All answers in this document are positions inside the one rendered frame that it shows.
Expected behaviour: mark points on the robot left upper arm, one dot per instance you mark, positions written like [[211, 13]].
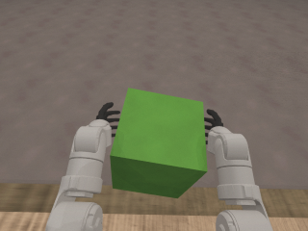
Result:
[[76, 216]]

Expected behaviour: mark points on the left robot hand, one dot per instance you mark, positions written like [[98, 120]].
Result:
[[103, 114]]

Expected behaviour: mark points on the right robot hand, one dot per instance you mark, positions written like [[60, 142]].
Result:
[[215, 121]]

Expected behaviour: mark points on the carton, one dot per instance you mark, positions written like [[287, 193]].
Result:
[[160, 144]]

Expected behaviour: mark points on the left robot forearm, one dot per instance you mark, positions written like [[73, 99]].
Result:
[[87, 155]]

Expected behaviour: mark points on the robot right upper arm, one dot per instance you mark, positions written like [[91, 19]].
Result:
[[242, 220]]

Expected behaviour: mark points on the right robot forearm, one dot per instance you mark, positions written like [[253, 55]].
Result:
[[236, 185]]

